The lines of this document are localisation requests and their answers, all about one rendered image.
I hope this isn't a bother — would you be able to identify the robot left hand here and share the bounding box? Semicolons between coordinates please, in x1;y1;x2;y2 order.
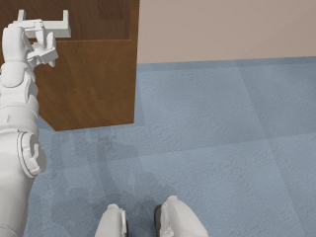
2;19;58;71

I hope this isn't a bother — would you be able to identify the left robot forearm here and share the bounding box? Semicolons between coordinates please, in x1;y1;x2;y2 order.
0;61;40;138

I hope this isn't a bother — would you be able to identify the robot right shin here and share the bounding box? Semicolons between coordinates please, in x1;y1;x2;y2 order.
159;196;178;237

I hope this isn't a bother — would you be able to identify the robot left upper arm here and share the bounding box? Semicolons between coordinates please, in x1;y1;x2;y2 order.
0;131;47;237

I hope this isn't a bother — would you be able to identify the drawer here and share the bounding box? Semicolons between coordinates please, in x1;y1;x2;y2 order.
0;0;130;41

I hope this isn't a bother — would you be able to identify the handle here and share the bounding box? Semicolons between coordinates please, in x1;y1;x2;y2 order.
13;9;71;39

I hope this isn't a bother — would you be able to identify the cabinet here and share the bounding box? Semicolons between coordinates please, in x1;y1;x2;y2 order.
0;0;140;131

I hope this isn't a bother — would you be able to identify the robot right thigh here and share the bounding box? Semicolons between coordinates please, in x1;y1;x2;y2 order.
161;199;209;237

